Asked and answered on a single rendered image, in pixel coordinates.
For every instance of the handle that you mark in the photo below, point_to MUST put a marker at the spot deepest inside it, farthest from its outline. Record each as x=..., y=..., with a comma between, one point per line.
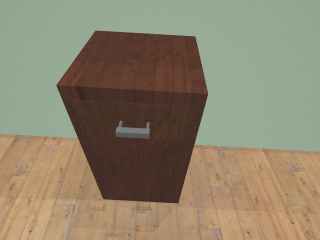
x=130, y=132

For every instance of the drawer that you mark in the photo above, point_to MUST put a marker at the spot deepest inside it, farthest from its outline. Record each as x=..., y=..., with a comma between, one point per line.
x=166, y=122

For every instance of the cabinet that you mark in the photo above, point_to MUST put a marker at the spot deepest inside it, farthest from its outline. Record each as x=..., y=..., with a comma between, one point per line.
x=140, y=68

